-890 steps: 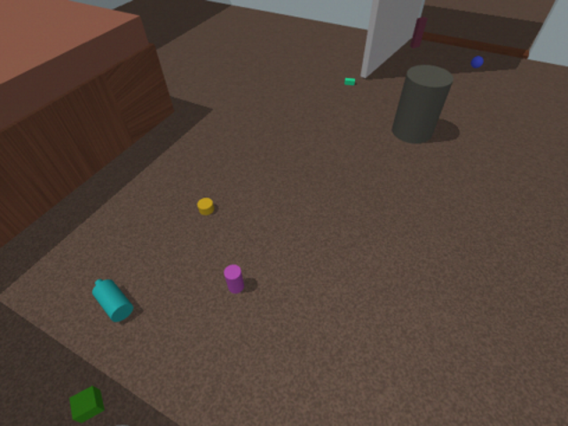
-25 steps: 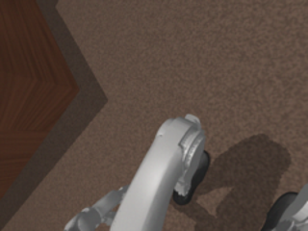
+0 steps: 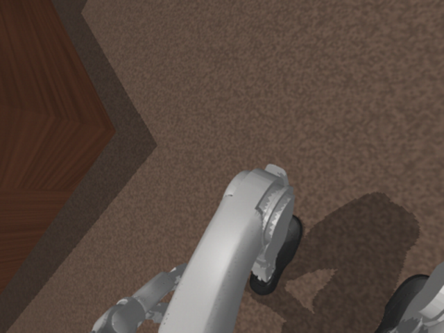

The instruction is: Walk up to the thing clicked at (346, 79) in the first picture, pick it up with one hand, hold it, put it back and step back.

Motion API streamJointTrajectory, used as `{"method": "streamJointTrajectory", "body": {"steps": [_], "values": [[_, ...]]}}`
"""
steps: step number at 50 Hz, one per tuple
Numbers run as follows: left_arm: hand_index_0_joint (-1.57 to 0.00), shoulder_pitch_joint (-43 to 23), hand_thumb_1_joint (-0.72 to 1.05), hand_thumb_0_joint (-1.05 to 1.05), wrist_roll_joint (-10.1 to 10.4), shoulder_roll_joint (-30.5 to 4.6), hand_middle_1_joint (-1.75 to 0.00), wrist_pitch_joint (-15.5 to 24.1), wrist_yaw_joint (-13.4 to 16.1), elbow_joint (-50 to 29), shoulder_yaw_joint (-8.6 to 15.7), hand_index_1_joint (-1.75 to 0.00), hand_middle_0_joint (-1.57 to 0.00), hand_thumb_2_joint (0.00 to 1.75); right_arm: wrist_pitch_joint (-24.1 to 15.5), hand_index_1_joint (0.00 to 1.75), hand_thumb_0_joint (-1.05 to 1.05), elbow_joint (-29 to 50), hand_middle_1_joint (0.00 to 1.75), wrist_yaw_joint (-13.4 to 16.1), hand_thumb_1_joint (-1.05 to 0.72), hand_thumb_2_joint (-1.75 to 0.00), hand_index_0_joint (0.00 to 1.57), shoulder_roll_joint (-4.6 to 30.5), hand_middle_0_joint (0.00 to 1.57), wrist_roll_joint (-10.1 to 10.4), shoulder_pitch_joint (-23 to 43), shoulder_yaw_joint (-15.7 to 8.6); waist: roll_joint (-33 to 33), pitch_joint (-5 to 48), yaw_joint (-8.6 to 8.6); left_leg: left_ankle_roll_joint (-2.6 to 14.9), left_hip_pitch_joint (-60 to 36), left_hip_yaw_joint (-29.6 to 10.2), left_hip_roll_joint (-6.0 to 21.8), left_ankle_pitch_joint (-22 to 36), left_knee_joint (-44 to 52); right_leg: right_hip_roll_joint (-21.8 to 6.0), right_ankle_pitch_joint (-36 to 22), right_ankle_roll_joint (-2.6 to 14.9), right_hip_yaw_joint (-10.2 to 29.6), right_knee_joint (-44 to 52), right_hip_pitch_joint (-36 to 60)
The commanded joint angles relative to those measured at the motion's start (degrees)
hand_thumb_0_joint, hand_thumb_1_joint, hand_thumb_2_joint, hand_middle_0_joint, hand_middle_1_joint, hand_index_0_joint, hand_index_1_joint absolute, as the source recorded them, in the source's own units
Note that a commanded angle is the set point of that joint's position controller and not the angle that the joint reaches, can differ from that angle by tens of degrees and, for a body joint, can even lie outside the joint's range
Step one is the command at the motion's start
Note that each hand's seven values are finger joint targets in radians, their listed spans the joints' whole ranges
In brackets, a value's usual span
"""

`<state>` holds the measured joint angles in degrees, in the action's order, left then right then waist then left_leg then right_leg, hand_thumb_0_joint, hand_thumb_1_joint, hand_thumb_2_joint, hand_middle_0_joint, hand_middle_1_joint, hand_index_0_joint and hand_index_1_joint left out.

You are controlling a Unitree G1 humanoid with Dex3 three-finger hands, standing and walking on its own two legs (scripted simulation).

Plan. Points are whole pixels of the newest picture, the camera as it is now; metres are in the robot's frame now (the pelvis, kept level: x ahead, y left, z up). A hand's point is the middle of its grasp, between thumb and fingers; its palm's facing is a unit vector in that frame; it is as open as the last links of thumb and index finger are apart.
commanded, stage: close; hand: right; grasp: from above
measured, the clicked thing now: out of the picture +0.46 -0.38 -0.29
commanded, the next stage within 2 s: settle in 0.78 s
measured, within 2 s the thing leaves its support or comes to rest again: leaves its support in 1.12 s
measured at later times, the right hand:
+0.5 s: hand out of the picture +0.45 -0.37 -0.25, palm faces -0.41 +0.20 -0.89, open 7.8 cm
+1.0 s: hand out of the picture +0.45 -0.37 -0.25, palm faces -0.41 +0.20 -0.89, open 6.6 cm
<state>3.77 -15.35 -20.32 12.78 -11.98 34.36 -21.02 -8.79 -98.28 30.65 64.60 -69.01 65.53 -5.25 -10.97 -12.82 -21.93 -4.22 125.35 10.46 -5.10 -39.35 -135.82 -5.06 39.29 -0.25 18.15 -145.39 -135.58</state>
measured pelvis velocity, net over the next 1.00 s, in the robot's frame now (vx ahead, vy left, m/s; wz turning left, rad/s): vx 0.00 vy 0.00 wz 0.00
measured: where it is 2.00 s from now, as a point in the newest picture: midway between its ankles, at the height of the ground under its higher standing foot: (324, 299)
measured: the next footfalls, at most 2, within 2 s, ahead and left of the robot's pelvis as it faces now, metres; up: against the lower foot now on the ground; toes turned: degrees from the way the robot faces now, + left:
none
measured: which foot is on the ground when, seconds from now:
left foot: down 0.00-1.00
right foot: down 0.00-1.00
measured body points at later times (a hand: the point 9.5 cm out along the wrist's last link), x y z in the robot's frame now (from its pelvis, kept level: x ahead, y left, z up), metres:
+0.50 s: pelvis +0.00 +0.00 +0.00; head +0.29 -0.14 +0.31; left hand +0.08 +0.25 -0.05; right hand +0.47 -0.38 -0.20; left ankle +0.11 +0.12 -0.27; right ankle +0.07 -0.14 -0.27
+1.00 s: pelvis +0.00 +0.00 +0.00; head +0.28 -0.14 +0.32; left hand +0.08 +0.24 -0.05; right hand +0.46 -0.38 -0.20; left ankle +0.11 +0.12 -0.27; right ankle +0.07 -0.14 -0.27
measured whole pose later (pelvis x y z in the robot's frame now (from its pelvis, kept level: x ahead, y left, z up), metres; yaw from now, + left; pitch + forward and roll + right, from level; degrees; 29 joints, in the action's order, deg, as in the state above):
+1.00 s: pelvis +0.00 +0.00 +0.00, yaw +0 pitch +26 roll +15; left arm 3.6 -15.9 -20.2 11.6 -11.5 34.2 -21.4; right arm -9.4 -97.1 29.9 64.5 -69.0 64.4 -5.9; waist -10.8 -12.5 -21.7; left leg -4.2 125.5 10.5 -5.2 -39.1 -135.8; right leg -5.0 39.2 -0.3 18.3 -145.5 -135.6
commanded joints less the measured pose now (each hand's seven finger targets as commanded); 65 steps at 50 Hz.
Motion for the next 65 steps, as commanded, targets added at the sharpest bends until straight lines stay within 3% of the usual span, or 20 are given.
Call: {"method": "streamJointTrajectory", "body": {"steps": [1,4,6,7,11,14,24,26,29,32,36,45,49,53,54,55,56,60,61,65], "values": [[-0.2,10.9,0.9,0.0,0.2,-19.0,-0.3,-0.5,1.0,1.3,5.2,-0.3,-0.2,0.9,-0.1,0.62,0.0,7.2,0.64,1.8,-0.04,-0.52,0.54,14.1,0.52,1.0,12.9,-1.1,34.4,38.4,-3.01,4.37,-20.0,6.9,-2.4,17.5,12.1,-1.6,-13.4,0.22,-7.0,13.7,31.0],[-0.2,10.3,0.89,0.0,0.0,-18.8,-0.3,-0.8,0.9,1.5,5.1,-0.3,-0.2,0.9,0.1,0.58,0.0,5.9,0.61,1.5,-0.09,-0.48,0.57,12.2,0.55,1.0,10.7,-0.3,34.2,37.6,-2.96,4.4,-19.1,7.4,-2.5,17.8,11.6,-1.8,-14.4,0.12,-6.6,13.9,31.5],[-0.2,11.0,0.89,0.0,0.2,-19.0,-0.3,-0.8,0.9,1.3,5.1,-0.3,-0.2,0.9,-0.1,0.56,0.0,5.9,0.59,1.2,-0.14,-0.44,0.61,12.4,0.58,1.0,11.9,-0.1,33.7,35.9,-3.63,4.44,-18.9,7.0,-2.3,17.1,11.7,-1.5,-13.1,0.29,-6.7,13.8,30.4],[-0.2,10.7,0.89,0.0,0.5,-19.1,-0.3,-0.8,0.9,1.5,5.3,-0.3,-0.2,0.9,-0.4,0.55,0.0,8.0,0.58,1.3,-0.15,-0.43,0.62,13.7,0.58,1.2,12.7,-0.9,34.4,37.6,-2.76,4.54,-18.4,7.1,-2.2,17.1,11.3,-1.7,-13.4,0.07,-6.5,13.8,31.2],[-0.2,10.7,0.89,0.0,0.4,-19.2,-0.3,-0.8,1.0,1.0,5.2,-0.3,-0.2,0.9,-0.9,0.5,0.0,9.0,0.54,1.8,-0.23,-0.37,0.69,14.9,0.65,0.6,13.3,-1.7,34.8,38.0,-2.38,4.58,-18.5,7.2,-2.2,16.2,11.6,-1.4,-12.3,0.12,-6.7,14.0,31.0],[-0.2,11.1,0.89,0.0,0.2,-19.1,-0.3,-1.0,1.1,2.0,5.2,-0.3,-0.2,0.9,-0.7,0.47,0.0,4.9,0.51,1.9,-0.3,-0.34,0.74,13.9,0.69,0.7,10.6,-1.6,33.0,36.3,-2.92,4.43,-18.3,7.2,-2.2,15.5,11.8,-1.5,-11.2,0.29,-6.8,13.7,29.6],[-0.2,10.6,0.9,0.0,0.2,-18.9,-0.3,-1.1,1.3,1.0,5.4,-0.3,-0.2,0.9,-0.8,0.36,0.0,9.0,0.44,1.4,-0.55,-0.16,0.93,14.4,0.85,0.8,12.6,-1.5,35.9,39.2,-2.19,4.52,-18.5,7.2,-2.1,17.7,11.1,-1.6,-14.3,0.01,-6.5,13.5,32.4],[-0.2,10.4,0.9,0.0,0.1,-18.7,-0.3,-1.1,1.2,1.5,5.4,-0.3,-0.2,0.9,-0.4,0.33,0.0,6.5,0.41,1.0,-0.59,-0.16,0.96,12.4,0.88,0.8,10.6,-0.6,34.7,37.2,-2.74,4.48,-17.6,7.4,-2.2,17.3,11.2,-1.7,-14.1,0.03,-6.4,13.6,31.7],[-0.2,10.7,0.89,0.0,0.3,-19.3,-0.3,-1.0,1.1,0.8,5.2,-0.3,-0.2,0.9,-0.8,0.29,0.0,8.8,0.39,1.0,-0.67,-0.08,1.01,13.6,0.92,0.5,12.9,-0.5,34.8,37.0,-3.14,4.34,-18.4,7.2,-2.2,17.9,11.4,-1.5,-14.3,0.22,-6.7,13.3,31.2],[-0.2,10.8,0.9,0.0,0.2,-18.7,-0.3,-1.1,1.0,1.8,5.3,-0.3,-0.2,0.9,-0.7,0.29,0.0,5.0,0.38,0.9,-0.74,-0.1,1.07,12.6,0.99,0.8,9.7,-0.8,33.5,35.1,-2.81,4.47,-17.8,7.1,-2.2,16.2,11.4,-1.4,-12.4,0.23,-6.8,13.6,29.6],[-0.2,9.0,0.9,0.0,0.0,-18.9,-0.3,-1.4,1.4,0.3,5.1,-0.3,-0.2,0.9,-1.3,0.28,0.0,7.0,0.36,1.3,-0.87,-0.12,1.18,14.0,1.1,1.0,10.8,-1.3,34.0,37.2,-1.93,4.72,-18.3,7.0,-2.2,15.2,11.5,-1.5,-11.1,0.09,-6.7,14.3,30.3],[-0.2,10.7,0.91,0.0,-0.5,-18.9,-0.3,-1.6,1.3,1.3,4.9,-0.3,-0.2,0.9,-0.8,0.23,0.0,6.2,0.31,1.5,-1.0,-0.11,1.34,12.9,1.27,0.5,10.7,-0.6,33.1,36.2,-3.18,4.37,-19.2,7.0,-2.4,16.3,11.8,-1.5,-12.1,0.31,-6.7,13.8,29.8],[-0.2,10.1,0.91,0.0,0.0,-18.9,-0.3,-1.5,1.4,0.9,5.4,-0.3,-0.2,0.9,-0.7,0.22,0.0,10.7,0.27,1.1,-1.05,-0.17,1.41,14.7,1.35,1.2,13.6,-1.5,36.1,39.6,-2.04,4.62,-18.3,7.1,-2.1,16.7,11.2,-1.5,-12.9,-0.03,-6.5,14.0,31.6],[-0.2,11.2,0.91,0.0,0.4,-18.6,-0.3,-1.5,1.1,1.7,6.2,-0.3,-0.2,0.9,0.5,0.18,0.0,9.5,0.23,-0.3,-1.05,-0.14,1.42,13.2,1.37,0.7,10.3,-1.3,36.4,38.9,-1.61,4.77,-17.9,6.7,-2.2,16.3,11.5,-1.3,-12.7,-0.09,-7.1,14.3,31.8],[-0.2,10.6,0.91,0.0,0.9,-18.7,-0.3,-1.5,1.2,0.7,6.5,-0.3,-0.2,0.9,0.1,0.17,0.0,15.5,0.22,-0.4,-1.05,-0.15,1.41,14.5,1.37,1.3,13.9,-1.9,37.6,41.9,-0.76,4.78,-18.3,6.6,-2.0,17.2,11.2,-1.3,-13.9,-0.17,-7.2,14.2,32.6],[-0.2,10.5,0.91,0.0,0.8,-18.4,-0.3,-1.5,1.1,0.1,6.5,-0.3,-0.2,0.9,0.4,0.16,0.0,16.2,0.21,-0.4,-1.05,-0.14,1.42,14.7,1.37,1.0,12.5,-2.4,39.3,43.3,-0.14,4.98,-19.2,6.3,-1.9,18.1,11.1,-1.3,-15.0,-0.26,-7.5,14.2,34.0],[-0.2,10.5,0.91,0.0,0.6,-18.1,-0.3,-1.8,0.9,0.4,6.6,-0.3,-0.2,0.9,0.9,0.16,0.0,14.5,0.21,-0.6,-1.05,-0.13,1.41,13.8,1.37,1.0,9.6,-2.6,38.5,43.6,0.32,4.9,-19.8,6.2,-2.2,18.7,11.2,-1.3,-15.6,-0.14,-7.7,14.2,33.6],[-0.2,11.4,0.91,0.0,1.4,-17.6,-0.3,-2.4,0.5,1.0,8.3,-0.3,-0.2,0.9,1.7,0.15,0.0,17.5,0.2,-2.3,-1.05,-0.14,1.42,10.9,1.38,2.0,9.9,-2.6,38.6,43.5,0.56,5.13,-16.9,6.3,-1.8,17.7,10.9,-0.9,-14.5,-0.18,-7.8,14.9,32.2],[-0.2,11.6,0.9,0.0,1.5,-17.6,-0.3,-2.6,0.5,1.2,8.7,-0.3,-0.2,0.9,1.8,0.14,0.0,20.2,0.19,-2.7,-1.05,-0.11,1.41,12.0,1.36,2.1,10.8,-3.2,39.7,45.2,1.24,5.19,-16.9,6.3,-1.7,17.9,10.9,-0.9,-15.2,-0.31,-7.8,15.3,33.6],[-0.2,12.1,0.9,0.0,2.7,-16.6,-0.3,-3.7,0.2,1.0,10.1,-0.3,-0.2,0.9,2.7,0.14,0.0,22.5,0.19,-5.2,-1.05,-0.12,1.4,8.7,1.35,2.7,9.3,-2.3,38.1,46.8,2.41,5.26,-16.8,5.1,-1.7,17.6,11.4,-0.5,-14.5,0.14,-8.6,15.3,32.6]]}}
